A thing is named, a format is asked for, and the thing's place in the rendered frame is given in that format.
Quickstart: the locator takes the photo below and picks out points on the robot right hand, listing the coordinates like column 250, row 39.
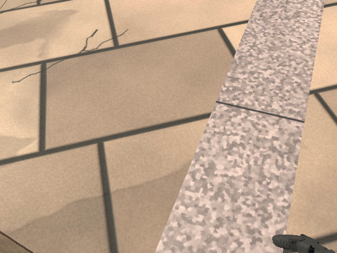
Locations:
column 300, row 244

